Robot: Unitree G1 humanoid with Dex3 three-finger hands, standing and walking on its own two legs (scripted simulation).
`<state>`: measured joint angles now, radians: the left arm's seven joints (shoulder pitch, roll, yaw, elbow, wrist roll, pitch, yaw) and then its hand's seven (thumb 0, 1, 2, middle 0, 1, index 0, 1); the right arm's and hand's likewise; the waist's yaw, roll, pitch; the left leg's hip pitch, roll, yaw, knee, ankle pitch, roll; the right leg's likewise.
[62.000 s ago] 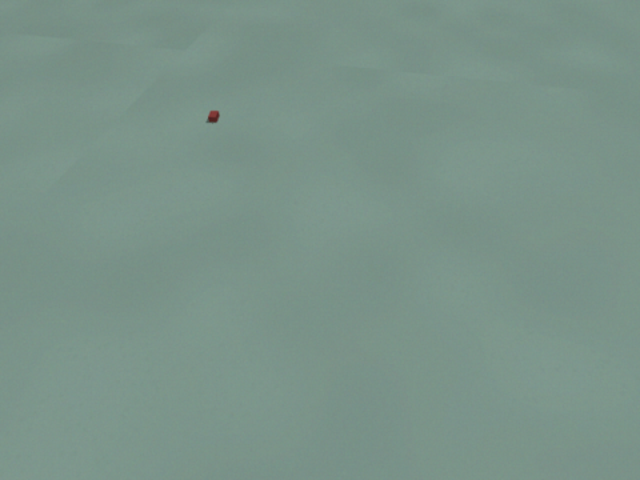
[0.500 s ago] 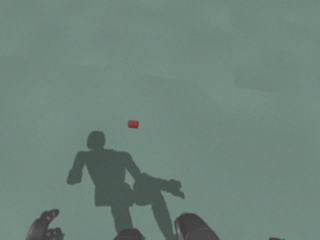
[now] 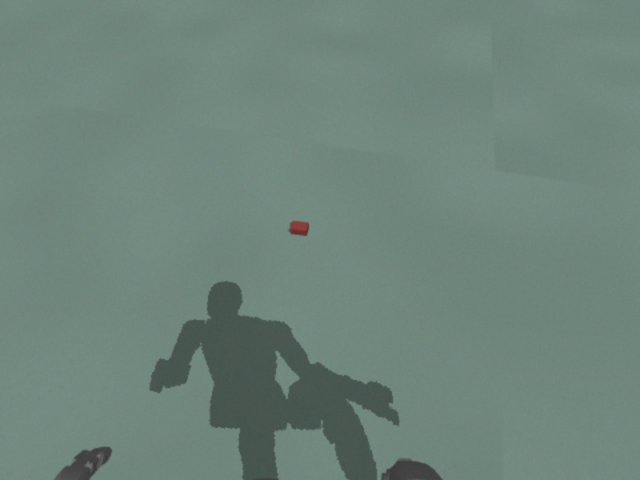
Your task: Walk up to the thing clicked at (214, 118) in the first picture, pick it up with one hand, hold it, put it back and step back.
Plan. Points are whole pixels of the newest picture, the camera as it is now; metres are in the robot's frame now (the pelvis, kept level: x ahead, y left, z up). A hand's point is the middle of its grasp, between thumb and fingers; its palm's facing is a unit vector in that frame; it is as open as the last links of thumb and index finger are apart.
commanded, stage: step back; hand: left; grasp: from above
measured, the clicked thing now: (299, 228) +1.07 +0.14 -0.73
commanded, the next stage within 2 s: stand in 0.92 s
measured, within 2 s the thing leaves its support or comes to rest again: neither
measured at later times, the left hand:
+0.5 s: hand out of the picture +0.05 +0.27 -0.14, palm faces +0.00 -0.94 -0.35, open 7.4 cm
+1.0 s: hand (154, 450) +0.17 +0.25 -0.12, palm faces -0.06 -0.93 -0.35, open 7.4 cm
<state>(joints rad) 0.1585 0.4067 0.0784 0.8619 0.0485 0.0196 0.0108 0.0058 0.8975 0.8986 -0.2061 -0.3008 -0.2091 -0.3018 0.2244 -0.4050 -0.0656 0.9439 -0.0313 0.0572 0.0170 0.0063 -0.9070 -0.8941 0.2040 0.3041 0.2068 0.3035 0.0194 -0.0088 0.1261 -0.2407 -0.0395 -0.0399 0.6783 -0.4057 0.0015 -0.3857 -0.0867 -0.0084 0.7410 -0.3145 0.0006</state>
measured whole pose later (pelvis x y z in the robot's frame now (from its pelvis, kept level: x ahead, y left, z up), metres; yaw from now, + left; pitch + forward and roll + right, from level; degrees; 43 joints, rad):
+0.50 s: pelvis -0.01 +0.01 +0.01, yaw -1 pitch -3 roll +0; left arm 0.22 0.36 0.05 0.99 0.04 -0.01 -0.02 0.01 0.90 0.90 -0.20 -0.30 -0.21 -0.30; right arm 0.20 -0.38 -0.07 1.00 -0.04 -0.01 0.02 0.01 -0.91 -0.89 0.20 0.30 0.21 0.30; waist 0.04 0.00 0.07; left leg -0.26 -0.01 0.00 0.59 -0.27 0.01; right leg -0.25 -0.03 0.00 0.61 -0.32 0.01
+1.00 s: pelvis +0.04 +0.00 +0.03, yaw -3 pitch -3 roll +0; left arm 0.06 0.36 0.02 1.06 0.00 -0.03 0.00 0.00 0.90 0.90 -0.20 -0.30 -0.20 -0.30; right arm 0.08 -0.34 -0.02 1.08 0.00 -0.01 0.01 0.01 -0.91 -0.89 0.20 0.30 0.21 0.30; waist -0.01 0.00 0.08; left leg -0.14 0.02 0.03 0.47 -0.28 -0.01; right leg -0.17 -0.02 0.01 0.48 -0.26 0.01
